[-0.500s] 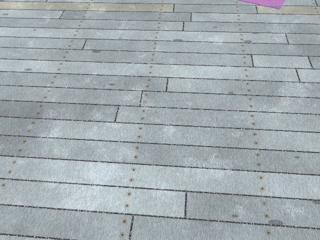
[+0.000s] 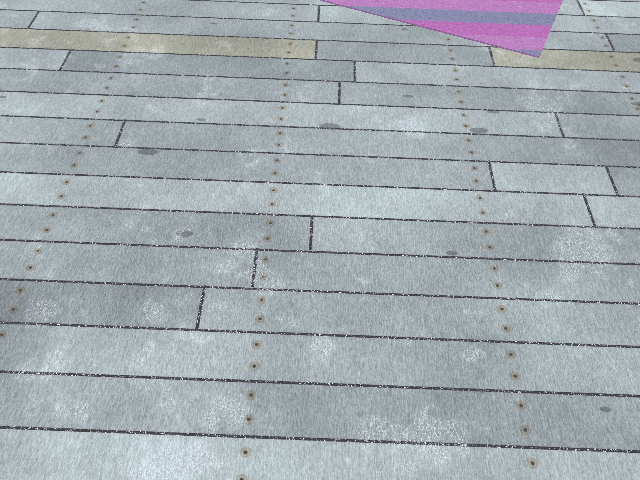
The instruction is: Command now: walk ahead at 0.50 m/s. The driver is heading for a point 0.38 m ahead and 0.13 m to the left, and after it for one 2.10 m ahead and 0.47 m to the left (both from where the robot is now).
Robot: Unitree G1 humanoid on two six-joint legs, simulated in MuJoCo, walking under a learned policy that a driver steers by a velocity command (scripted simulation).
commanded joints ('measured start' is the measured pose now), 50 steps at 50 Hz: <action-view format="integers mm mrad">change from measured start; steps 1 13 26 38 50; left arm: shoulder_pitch -3 -201 -13 94 30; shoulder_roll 45 79 78 165 102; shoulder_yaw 11 15 33 62 36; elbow -51 -119 -3 42 -3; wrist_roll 11 -2 29 -5 -3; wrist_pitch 3 -37 -56 1 -36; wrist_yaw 3 -38 -5 18 -4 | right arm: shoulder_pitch -27 77 -3 -286 -78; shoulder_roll -152 -198 -72 -65 -121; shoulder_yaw -34 -52 -41 -26 -45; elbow -49 39 -51 -194 -137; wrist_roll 4 31 33 27 -1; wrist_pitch -19 25 61 59 11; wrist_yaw -13 -39 -39 28 -1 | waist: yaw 31 13 23 86 45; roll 93 128 -36 -6 90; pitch -4 28 6 80 -77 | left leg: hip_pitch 42 199 -473 -469 84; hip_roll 279 311 213 142 270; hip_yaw -219 -213 -174 -3 -344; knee -209 -65 777 323 -109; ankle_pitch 159 211 -46 59 202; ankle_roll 186 112 -33 18 216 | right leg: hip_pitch -87 91 442 686 -1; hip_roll -42 55 -170 -196 -61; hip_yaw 27 -5 29 -234 30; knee -129 -568 -923 -832 102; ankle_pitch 141 209 226 537 -24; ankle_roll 24 -13 -159 -107 9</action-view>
